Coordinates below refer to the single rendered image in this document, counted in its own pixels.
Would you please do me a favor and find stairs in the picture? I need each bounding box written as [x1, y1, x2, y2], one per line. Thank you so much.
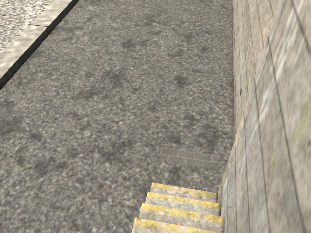
[131, 183, 225, 233]

